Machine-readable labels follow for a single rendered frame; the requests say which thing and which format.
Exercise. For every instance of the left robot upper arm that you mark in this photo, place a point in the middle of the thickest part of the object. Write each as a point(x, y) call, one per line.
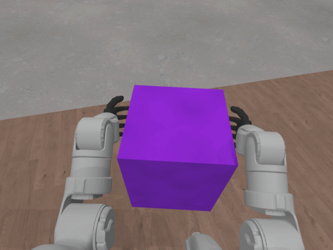
point(84, 226)

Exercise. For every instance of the robot left hand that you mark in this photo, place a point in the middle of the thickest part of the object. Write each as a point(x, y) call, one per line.
point(111, 109)

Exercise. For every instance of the robot right hand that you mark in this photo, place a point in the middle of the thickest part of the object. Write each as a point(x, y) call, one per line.
point(240, 122)

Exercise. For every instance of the right robot forearm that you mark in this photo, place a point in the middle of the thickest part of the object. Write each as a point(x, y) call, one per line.
point(266, 167)

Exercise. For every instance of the right robot upper arm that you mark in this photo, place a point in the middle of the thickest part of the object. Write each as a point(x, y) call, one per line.
point(269, 234)

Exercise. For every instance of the carton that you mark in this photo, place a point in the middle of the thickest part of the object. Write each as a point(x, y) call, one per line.
point(177, 149)

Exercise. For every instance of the left robot forearm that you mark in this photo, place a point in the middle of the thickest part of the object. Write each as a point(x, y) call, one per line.
point(92, 152)

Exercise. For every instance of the right robot thigh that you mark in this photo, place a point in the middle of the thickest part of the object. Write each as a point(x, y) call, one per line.
point(201, 242)

